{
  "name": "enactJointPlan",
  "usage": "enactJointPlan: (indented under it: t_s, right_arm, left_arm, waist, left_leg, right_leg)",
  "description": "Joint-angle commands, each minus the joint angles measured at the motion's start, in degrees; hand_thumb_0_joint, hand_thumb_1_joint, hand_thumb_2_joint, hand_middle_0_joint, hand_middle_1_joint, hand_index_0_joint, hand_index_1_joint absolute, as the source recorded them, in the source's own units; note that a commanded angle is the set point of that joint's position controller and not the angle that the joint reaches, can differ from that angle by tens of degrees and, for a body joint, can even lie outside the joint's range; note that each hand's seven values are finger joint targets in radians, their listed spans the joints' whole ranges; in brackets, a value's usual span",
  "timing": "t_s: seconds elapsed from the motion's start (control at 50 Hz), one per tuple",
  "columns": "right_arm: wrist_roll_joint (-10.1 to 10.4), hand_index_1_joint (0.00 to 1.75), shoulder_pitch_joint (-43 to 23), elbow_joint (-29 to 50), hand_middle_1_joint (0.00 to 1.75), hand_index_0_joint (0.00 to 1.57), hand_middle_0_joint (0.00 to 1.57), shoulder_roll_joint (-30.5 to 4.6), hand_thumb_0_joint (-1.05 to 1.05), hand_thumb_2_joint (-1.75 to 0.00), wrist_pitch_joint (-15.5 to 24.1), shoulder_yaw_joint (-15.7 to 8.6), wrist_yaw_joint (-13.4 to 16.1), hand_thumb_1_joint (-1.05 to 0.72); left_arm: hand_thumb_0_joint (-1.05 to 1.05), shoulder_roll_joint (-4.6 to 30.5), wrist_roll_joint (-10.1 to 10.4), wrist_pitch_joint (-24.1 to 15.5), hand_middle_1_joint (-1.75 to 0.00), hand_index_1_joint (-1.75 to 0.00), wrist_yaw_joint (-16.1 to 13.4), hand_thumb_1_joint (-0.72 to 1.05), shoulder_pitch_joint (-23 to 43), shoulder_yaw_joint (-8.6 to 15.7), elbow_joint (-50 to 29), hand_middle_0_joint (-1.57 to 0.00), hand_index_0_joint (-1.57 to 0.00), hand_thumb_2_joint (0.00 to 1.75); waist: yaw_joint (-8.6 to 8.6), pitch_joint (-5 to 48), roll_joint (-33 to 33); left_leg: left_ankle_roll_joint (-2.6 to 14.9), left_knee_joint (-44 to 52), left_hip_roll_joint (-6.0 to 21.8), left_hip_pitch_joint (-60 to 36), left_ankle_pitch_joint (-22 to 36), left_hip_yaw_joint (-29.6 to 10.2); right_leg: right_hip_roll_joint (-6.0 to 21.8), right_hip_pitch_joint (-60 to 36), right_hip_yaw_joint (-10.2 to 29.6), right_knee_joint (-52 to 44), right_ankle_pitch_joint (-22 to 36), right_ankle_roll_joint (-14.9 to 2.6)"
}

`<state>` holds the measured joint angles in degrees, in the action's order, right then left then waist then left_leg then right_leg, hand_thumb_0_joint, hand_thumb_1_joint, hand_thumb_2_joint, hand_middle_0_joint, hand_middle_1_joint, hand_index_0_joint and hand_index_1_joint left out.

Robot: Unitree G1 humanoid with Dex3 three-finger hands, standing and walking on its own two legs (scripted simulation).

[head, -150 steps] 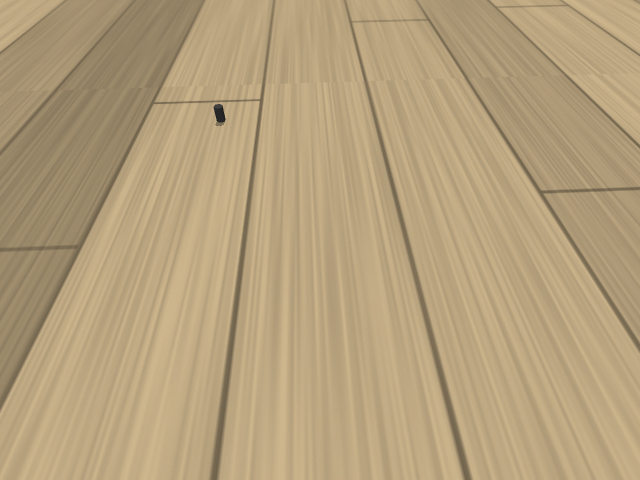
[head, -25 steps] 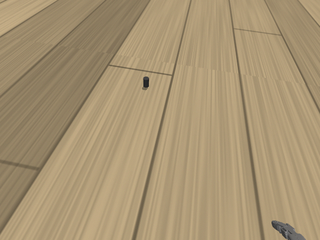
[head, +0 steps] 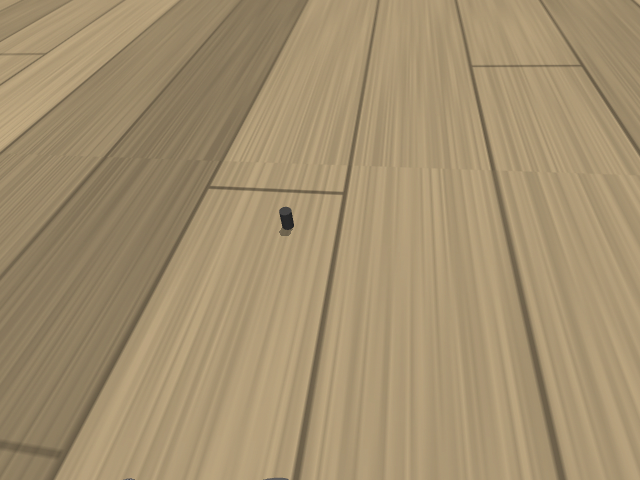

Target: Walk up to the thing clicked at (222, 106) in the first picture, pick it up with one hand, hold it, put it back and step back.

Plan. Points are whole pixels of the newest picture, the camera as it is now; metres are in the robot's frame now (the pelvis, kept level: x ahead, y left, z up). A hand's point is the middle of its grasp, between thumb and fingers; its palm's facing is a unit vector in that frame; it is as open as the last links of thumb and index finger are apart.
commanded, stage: walk up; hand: left
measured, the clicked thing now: (286, 218) +1.28 +0.26 -0.72
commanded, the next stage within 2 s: none
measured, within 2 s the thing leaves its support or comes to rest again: neither
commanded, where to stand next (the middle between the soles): +0.89 +0.01 m, yaw +0 degrees
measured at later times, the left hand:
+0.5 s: hand (162, 403) +0.28 +0.30 -0.15, palm faces -0.07 -0.94 -0.33, open 7.3 cm
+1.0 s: hand (211, 289) +0.48 +0.25 -0.12, palm faces -0.02 -0.92 -0.40, open 7.3 cm
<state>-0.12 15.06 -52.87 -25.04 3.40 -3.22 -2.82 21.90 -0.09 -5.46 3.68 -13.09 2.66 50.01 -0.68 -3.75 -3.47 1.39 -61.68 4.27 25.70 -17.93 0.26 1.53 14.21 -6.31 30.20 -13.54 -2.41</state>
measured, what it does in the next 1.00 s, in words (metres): walks ahead: left foot, then right foot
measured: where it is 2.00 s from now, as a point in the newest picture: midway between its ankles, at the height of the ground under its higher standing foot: (350, 320)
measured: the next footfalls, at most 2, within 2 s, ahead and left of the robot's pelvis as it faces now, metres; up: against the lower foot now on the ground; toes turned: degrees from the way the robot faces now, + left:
left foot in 0.26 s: +0.30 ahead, +0.15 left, +0.00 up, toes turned +7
right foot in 0.70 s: +0.47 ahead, -0.15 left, +0.00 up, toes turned -7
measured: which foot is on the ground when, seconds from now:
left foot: up 0.00-0.24, down 0.26-0.70, up 0.72-1.00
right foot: down 0.00-0.28, up 0.30-0.68, down 0.70-1.00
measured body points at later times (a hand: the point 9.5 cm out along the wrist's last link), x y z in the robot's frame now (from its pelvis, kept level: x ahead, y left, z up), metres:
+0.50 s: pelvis +0.23 +0.03 +0.00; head +0.25 +0.05 +0.45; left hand +0.29 +0.35 -0.13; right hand +0.32 -0.29 -0.09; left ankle +0.26 +0.14 -0.73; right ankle +0.28 -0.12 -0.68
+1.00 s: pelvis +0.43 -0.02 +0.00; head +0.45 -0.04 +0.45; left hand +0.48 +0.30 -0.09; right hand +0.51 -0.34 -0.12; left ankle +0.54 +0.13 -0.69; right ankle +0.43 -0.14 -0.73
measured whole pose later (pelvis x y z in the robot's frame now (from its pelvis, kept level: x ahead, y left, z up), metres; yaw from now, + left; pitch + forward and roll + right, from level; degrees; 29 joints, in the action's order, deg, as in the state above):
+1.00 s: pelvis +0.43 -0.02 +0.00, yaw +0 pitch -2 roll -1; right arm -1.1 14.6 -52.0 -24.7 2.0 -3.9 -4.4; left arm 22.9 -0.9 -5.3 3.0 -18.0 2.6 49.6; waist -1.9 -3.8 -3.2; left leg 0.0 -45.5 5.5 29.3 -13.7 0.6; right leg 2.0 9.6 -6.4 26.6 -14.9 -1.4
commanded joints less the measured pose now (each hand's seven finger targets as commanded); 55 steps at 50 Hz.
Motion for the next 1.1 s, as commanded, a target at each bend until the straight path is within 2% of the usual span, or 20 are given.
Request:
enactJointPlan:
  t_s: [0.0, 0.16, 0.22, 0.24, 0.26, 0.28, 0.32, 0.38, 0.46, 0.54, 0.64, 0.66, 0.68, 0.7, 0.72, 0.78, 0.82, 0.92, 1.0, 1.08]
  right_arm:
    - [-0.7, 0.30, 0.4, 4.0, 0.30, 0.20, 0.20, -10.0, 0.00, -0.90, 0.6, -3.3, -0.9, -0.90]
    - [-1.0, 0.30, -8.4, 6.4, 0.30, 0.20, 0.20, -7.9, 0.00, -0.90, 1.7, -3.4, -1.9, -0.90]
    - [-1.4, 0.30, 1.1, 3.6, 0.30, 0.20, 0.20, -10.8, 0.00, -0.90, 2.2, -4.7, -1.0, -0.90]
    - [-2.4, 0.30, 8.8, 2.1, 0.30, 0.20, 0.20, -14.3, 0.00, -0.90, 2.5, -6.0, -0.3, -0.90]
    - [-2.7, 0.30, 12.6, 3.4, 0.30, 0.20, 0.20, -19.4, 0.00, -0.90, 2.7, -7.4, 0.4, -0.90]
    - [0.0, 0.30, 11.6, 4.0, 0.30, 0.20, 0.20, -20.1, 0.00, -0.90, 2.4, -7.9, 0.5, -0.90]
    - [0.9, 0.30, 5.4, 5.8, 0.30, 0.20, 0.20, -15.8, 0.00, -0.90, 2.3, -5.8, 1.2, -0.90]
    - [0.8, 0.30, 0.4, 7.0, 0.30, 0.20, 0.20, -12.4, 0.00, -0.90, 2.8, -4.2, 1.2, -0.90]
    - [-0.1, 0.30, -0.8, 8.2, 0.30, 0.20, 0.20, -14.4, 0.00, -0.90, 3.2, -4.7, 0.9, -0.90]
    - [-0.3, 0.30, 0.0, 7.8, 0.30, 0.20, 0.20, -14.5, 0.00, -0.90, 3.1, -4.7, 0.3, -0.90]
    - [-0.2, 0.30, -1.6, 8.5, 0.30, 0.20, 0.20, -13.1, 0.00, -0.90, 2.2, -4.0, 0.4, -0.90]
    - [-0.4, 0.30, 0.4, 8.3, 0.30, 0.20, 0.20, -10.9, 0.00, -0.90, 2.1, -3.0, 0.5, -0.90]
    - [-0.1, 0.30, 2.2, 8.9, 0.30, 0.20, 0.20, -6.7, 0.00, -0.90, 2.2, -1.6, 0.4, -0.90]
    - [0.2, 0.30, 0.6, 9.7, 0.30, 0.20, 0.20, -8.1, 0.00, -0.90, 1.9, -1.8, 0.8, -0.90]
    - [-0.4, 0.30, -1.7, 8.6, 0.30, 0.20, 0.20, -12.0, 0.00, -0.90, 1.4, -2.8, 1.4, -0.90]
    - [0.8, 0.30, 2.7, 4.8, 0.30, 0.20, 0.20, -11.3, 0.00, -0.90, 0.8, -2.8, 0.9, -0.90]
    - [0.1, 0.30, 5.2, 3.3, 0.30, 0.20, 0.20, -10.9, 0.00, -0.90, 0.3, -3.3, 0.1, -0.90]
    - [-0.9, 0.30, -0.8, 5.1, 0.30, 0.20, 0.20, -9.7, 0.00, -0.90, -0.2, -3.6, -1.3, -0.90]
    - [-1.0, 0.30, -4.1, 6.0, 0.30, 0.20, 0.20, -8.7, 0.00, -0.90, 0.7, -3.5, -1.8, -0.90]
    - [-1.1, 0.30, 3.2, 3.6, 0.30, 0.20, 0.20, -10.0, 0.00, -0.90, 1.6, -4.6, -1.1, -0.90]
  left_arm:
    - [0.00, 16.7, 0.1, -1.4, -0.30, -0.30, -1.3, 0.90, -2.1, 4.9, -3.8, -0.20, -0.20, 0.90]
    - [0.00, 17.4, -0.3, -0.7, -0.30, -0.30, -0.9, 0.90, -4.9, 4.7, -4.2, -0.20, -0.20, 0.90]
    - [0.00, 16.3, -0.3, -0.3, -0.30, -0.30, -1.4, 0.90, -4.6, 3.7, -4.9, -0.20, -0.20, 0.90]
    - [0.00, 13.5, 0.1, -0.1, -0.30, -0.30, -1.7, 0.90, -6.8, 2.4, -5.3, -0.20, -0.20, 0.90]
    - [0.00, 9.7, 0.9, 0.0, -0.30, -0.30, -1.8, 0.90, -9.2, 1.6, -6.0, -0.20, -0.20, 0.90]
    - [0.00, 16.4, 0.6, 0.3, -0.30, -0.30, -2.7, 0.90, -6.9, 3.1, -4.8, -0.20, -0.20, 0.90]
    - [0.00, 15.7, 0.7, 0.3, -0.30, -0.30, -2.6, 0.90, -7.1, 2.5, -3.1, -0.20, -0.20, 0.90]
    - [0.00, 14.7, 0.5, 0.9, -0.30, -0.30, -1.6, 0.90, -10.1, 2.8, -0.4, -0.20, -0.20, 0.90]
    - [0.00, 13.2, -0.4, 1.7, -0.30, -0.30, 0.3, 0.90, -5.9, 2.8, -1.7, -0.20, -0.20, 0.90]
    - [0.00, 12.9, -0.9, 1.3, -0.30, -0.30, 1.1, 0.90, -0.9, 3.5, -2.0, -0.20, -0.20, 0.90]
    - [0.00, 14.3, -1.0, 0.3, -0.30, -0.30, 0.5, 0.90, -4.5, 4.6, 0.3, -0.20, -0.20, 0.90]
    - [0.00, 15.8, -1.0, -0.2, -0.30, -0.30, -0.1, 0.90, -9.2, 5.4, 1.4, -0.20, -0.20, 0.90]
    - [0.00, 20.2, -1.2, -1.0, -0.30, -0.30, -1.0, 0.90, -15.1, 6.8, 1.8, -0.20, -0.20, 0.90]
    - [0.00, 24.5, -0.7, -1.1, -0.30, -0.30, -1.5, 0.90, -16.0, 6.9, 0.8, -0.20, -0.20, 0.90]
    - [0.00, 23.8, 0.0, -0.8, -0.30, -0.30, -1.6, 0.90, -12.6, 6.5, -0.5, -0.20, -0.20, 0.90]
    - [0.00, 18.4, 0.7, -0.6, -0.30, -0.30, -2.3, 0.90, -4.9, 5.0, -2.4, -0.20, -0.20, 0.90]
    - [0.00, 17.2, 0.4, -0.9, -0.30, -0.30, -2.2, 0.90, -3.3, 4.4, -3.1, -0.20, -0.20, 0.90]
    - [0.00, 18.0, -0.3, -1.2, -0.30, -0.30, -2.0, 0.90, -4.3, 5.0, -4.5, -0.20, -0.20, 0.90]
    - [0.00, 18.0, -0.3, -1.1, -0.30, -0.30, -1.9, 0.90, -5.2, 4.9, -4.7, -0.20, -0.20, 0.90]
    - [0.00, 17.0, -0.4, -0.3, -0.30, -0.30, -1.9, 0.90, -3.1, 3.9, -5.1, -0.20, -0.20, 0.90]
  waist:
    - [-0.22, 0.5, 10.7]
    - [-2.49, -0.2, 9.2]
    - [3.14, 4.5, 1.1]
    - [6.71, 9.3, -6.9]
    - [7.29, 12.6, -16.8]
    - [7.96, 14.0, -7.8]
    - [3.83, 6.5, -2.0]
    - [0.50, 2.9, -3.7]
    - [1.37, -0.3, -5.6]
    - [2.22, -0.4, -5.0]
    - [-2.00, 1.5, 0.8]
    - [-4.20, 5.2, 6.8]
    - [-6.80, 7.8, 20.5]
    - [-6.80, 5.9, 22.2]
    - [-5.79, 3.6, 13.4]
    - [-1.16, 1.9, 11.1]
    - [0.15, 1.4, 13.7]
    - [-1.54, -1.3, 12.1]
    - [-2.16, 0.3, 9.7]
    - [3.44, 3.5, 5.0]
  left_leg:
    - [-1.77, 9.9, 3.2, 7.4, 4.7, -1.0]
    - [-0.79, 28.6, 0.6, -2.8, 12.0, 4.3]
    - [1.71, 31.7, -2.7, -20.4, 5.8, 5.7]
    - [5.29, 35.3, 2.6, -31.2, -1.3, -3.0]
    - [10.84, 41.9, 18.6, -41.8, -8.3, -31.9]
    - [15.37, 45.5, 22.2, -39.0, -7.9, -38.6]
    - [11.27, 44.7, 17.4, -28.9, 5.5, -21.6]
    - [10.32, 46.0, 13.1, -16.6, 9.9, -8.1]
    - [12.55, 49.9, 13.1, -13.5, -1.7, -5.2]
    - [10.57, 48.9, 10.2, -12.6, -5.6, -2.3]
    - [7.57, 36.7, 9.1, -5.0, -2.8, 0.0]
    - [5.92, 24.6, 6.0, -3.0, 3.7, 3.0]
    - [2.94, 5.1, -0.2, 3.6, 1.3, 7.6]
    - [0.76, -3.5, -6.3, 15.0, -12.6, 4.2]
    - [0.62, -7.3, -1.9, 15.0, -12.2, -2.0]
    - [0.61, -1.8, 1.3, 10.0, -3.2, -4.2]
    - [-0.33, 2.0, 1.4, 6.0, 0.9, -2.5]
    - [-1.79, 16.0, 2.4, 6.0, 4.6, -0.2]
    - [-1.34, 25.4, 1.4, 1.0, 8.8, 1.6]
    - [0.57, 30.4, -2.1, -17.6, 7.3, 4.9]
  right_leg:
    - [13.6, -3.8, 12.0, -18.2, -0.3, -10.24]
    - [12.0, -4.0, 7.3, -13.4, 4.3, -8.44]
    - [9.0, 1.0, 3.5, 3.2, 15.0, -6.24]
    - [5.3, 9.0, 1.1, 19.6, 12.7, -3.86]
    - [-3.8, 25.1, 1.8, 34.7, -12.2, -0.23]
    - [-1.6, 25.7, 9.8, 38.7, -17.4, -1.21]
    - [1.4, 23.4, 13.5, 39.3, -9.8, -0.36]
    - [4.3, 16.5, 10.4, 32.1, -7.4, 1.15]
    - [6.5, 16.8, 6.7, 19.4, -3.7, 2.72]
    - [5.5, 13.2, 4.2, 9.6, 3.8, 2.29]
    - [1.9, -4.6, 1.6, 4.2, 3.2, 0.99]
    - [1.2, -13.1, 3.2, 1.0, -1.2, -0.12]
    - [11.4, -18.5, 18.8, -7.7, -11.4, -2.93]
    - [23.1, -20.0, 43.4, -18.2, -13.9, -9.79]
    - [24.9, -15.0, 43.5, -16.8, -12.2, -13.27]
    - [16.7, -8.3, 23.1, -14.6, -2.9, -9.67]
    - [13.6, -3.6, 15.7, -16.0, -0.3, -8.99]
    - [14.4, -1.5, 12.3, -18.5, -10.6, -10.44]
    - [13.7, -3.7, 9.4, -14.5, -4.9, -9.41]
    - [11.8, 4.0, 5.4, -1.1, 3.9, -6.47]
